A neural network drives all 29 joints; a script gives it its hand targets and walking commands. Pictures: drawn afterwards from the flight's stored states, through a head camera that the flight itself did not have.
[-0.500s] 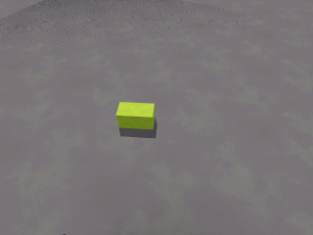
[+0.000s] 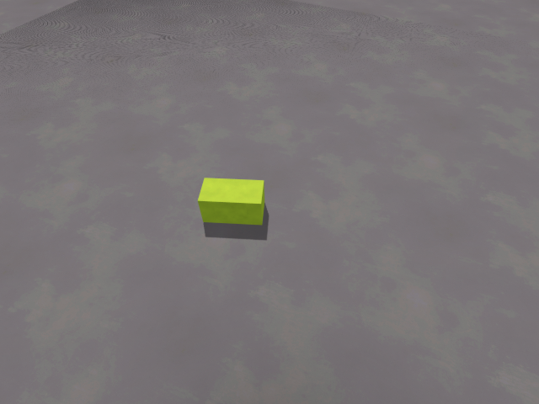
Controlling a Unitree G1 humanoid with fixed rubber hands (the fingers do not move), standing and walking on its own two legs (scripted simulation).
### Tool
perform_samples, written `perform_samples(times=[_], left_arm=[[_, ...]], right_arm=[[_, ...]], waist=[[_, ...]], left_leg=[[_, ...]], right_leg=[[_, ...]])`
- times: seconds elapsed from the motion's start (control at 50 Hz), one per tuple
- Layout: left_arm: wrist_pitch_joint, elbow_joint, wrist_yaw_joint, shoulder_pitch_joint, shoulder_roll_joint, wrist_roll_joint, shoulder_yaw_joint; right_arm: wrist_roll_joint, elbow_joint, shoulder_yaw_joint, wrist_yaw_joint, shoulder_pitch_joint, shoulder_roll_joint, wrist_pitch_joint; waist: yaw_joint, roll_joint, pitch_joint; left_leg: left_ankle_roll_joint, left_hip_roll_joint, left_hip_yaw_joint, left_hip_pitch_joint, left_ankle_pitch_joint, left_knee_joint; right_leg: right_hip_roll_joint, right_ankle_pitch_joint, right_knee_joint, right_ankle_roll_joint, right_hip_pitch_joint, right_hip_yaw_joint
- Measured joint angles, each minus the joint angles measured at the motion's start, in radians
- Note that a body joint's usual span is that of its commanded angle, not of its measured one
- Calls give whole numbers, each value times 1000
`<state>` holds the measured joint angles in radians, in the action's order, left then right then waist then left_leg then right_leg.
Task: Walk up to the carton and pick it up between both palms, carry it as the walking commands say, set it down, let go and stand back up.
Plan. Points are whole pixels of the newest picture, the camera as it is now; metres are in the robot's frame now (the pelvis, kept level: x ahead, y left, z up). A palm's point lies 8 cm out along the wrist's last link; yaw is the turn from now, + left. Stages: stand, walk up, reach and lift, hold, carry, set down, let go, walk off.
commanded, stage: stand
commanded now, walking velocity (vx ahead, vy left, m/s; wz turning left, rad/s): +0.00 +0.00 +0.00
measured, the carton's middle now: (233, 201) +1.10 +0.21 -0.70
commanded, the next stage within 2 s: walk up in 0.16 s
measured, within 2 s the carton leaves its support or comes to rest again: neither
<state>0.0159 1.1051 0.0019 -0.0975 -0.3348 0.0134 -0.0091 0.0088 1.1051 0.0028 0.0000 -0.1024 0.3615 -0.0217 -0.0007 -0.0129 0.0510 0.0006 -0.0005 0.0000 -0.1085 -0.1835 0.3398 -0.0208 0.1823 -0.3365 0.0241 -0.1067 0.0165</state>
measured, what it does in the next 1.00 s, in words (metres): walks ahead: left foot, then right foot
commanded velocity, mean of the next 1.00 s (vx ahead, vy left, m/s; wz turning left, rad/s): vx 0.00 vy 0.00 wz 0.00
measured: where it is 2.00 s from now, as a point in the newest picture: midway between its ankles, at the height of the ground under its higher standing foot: (237, 322)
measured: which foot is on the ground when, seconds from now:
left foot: down 0.00-0.42, up 0.44-0.60, down 0.62-0.94, up 0.96-1.00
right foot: down 0.00-0.60, up 0.62-0.92, down 0.94-1.00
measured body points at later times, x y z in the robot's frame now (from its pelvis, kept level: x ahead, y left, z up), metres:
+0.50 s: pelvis +0.01 +0.01 +0.00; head +0.02 +0.01 +0.44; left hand +0.08 +0.33 -0.12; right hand +0.11 -0.30 -0.13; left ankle +0.00 +0.12 -0.72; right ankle +0.00 -0.14 -0.75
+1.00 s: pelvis +0.16 +0.06 -0.03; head +0.16 +0.03 +0.42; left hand +0.22 +0.40 -0.10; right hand +0.25 -0.26 -0.15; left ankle +0.10 +0.17 -0.72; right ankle +0.24 -0.05 -0.75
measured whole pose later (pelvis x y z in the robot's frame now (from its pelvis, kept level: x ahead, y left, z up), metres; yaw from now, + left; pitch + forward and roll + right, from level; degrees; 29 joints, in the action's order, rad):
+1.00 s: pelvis +0.16 +0.06 -0.03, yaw +8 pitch -3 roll +0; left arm 0.09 0.83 -0.05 -0.26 -0.41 0.03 -0.09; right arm 0.02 0.87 -0.05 0.06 -0.36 0.43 -0.04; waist -0.02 -0.06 0.02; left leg -0.05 0.03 0.08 -0.29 -0.45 0.90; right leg -0.02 0.22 -0.63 -0.02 -0.34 -0.08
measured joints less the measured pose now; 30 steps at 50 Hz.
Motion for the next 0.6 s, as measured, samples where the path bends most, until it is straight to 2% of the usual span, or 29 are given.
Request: perform_samples(times=[0.36, 0.38, 0.44, 0.52, 0.56, 0.6], left_arm=[[-3, 1, -2, -3, -5, -1, -5], [-2, -3, -5, -5, -4, 0, -7], [20, -52, -22, -37, -9, 13, -35], [48, -116, -23, -92, -36, 24, -64], [48, -132, -27, -117, -57, 29, -72], [38, -145, -34, -134, -83, 32, -78]], right_arm=[[3, 2, -1, 0, 0, 5, -1], [5, -3, -4, 3, -3, 6, 0], [20, -47, -29, 36, -48, 20, 8], [25, -95, -51, 69, -82, 49, 14], [23, -118, -62, 85, -93, 63, 6], [23, -142, -75, 96, -108, 74, -9]], waist=[[4, 2, 1], [2, 1, 0], [1, -9, -19], [15, -2, -14], [16, 2, -10], [10, 13, -5]], left_leg=[[-2, 3, 2, 1, 1, -7], [-4, 3, 3, -4, -9, 2], [-34, 2, 21, -70, -168, 146], [-37, -1, 15, -205, -235, 406], [-36, -21, 7, -236, -249, 384], [-30, -34, -12, -226, -197, 279]], right_leg=[[-4, 0, 8, 3, 2, -1], [-4, 6, 3, 1, 0, -3], [-2, 94, -51, -22, -20, -23], [-30, 59, -60, -7, -8, -38], [-49, 89, -65, 3, 8, -48], [-75, 135, -113, 1, 11, -61]])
